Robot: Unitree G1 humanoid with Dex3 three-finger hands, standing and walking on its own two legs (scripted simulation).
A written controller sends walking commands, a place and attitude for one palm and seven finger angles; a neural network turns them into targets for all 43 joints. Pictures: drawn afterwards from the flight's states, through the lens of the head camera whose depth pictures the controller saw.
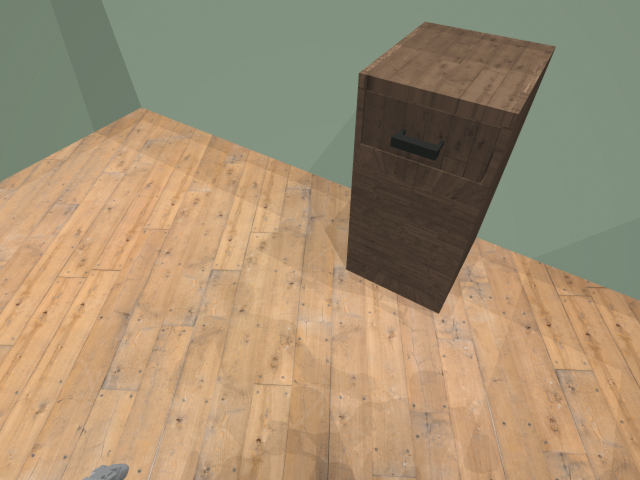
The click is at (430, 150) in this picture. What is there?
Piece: drawer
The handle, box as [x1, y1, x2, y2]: [390, 129, 444, 160]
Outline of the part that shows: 391,137 391,146 434,160 438,155 439,149 444,141 440,141 437,145 404,135 404,129 402,129 398,133 396,132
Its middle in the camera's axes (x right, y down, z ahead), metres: +0.25 -0.25 +0.99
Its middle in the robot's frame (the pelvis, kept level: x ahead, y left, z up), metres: +0.91 -0.20 -0.08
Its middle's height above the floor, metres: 0.69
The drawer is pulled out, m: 0.00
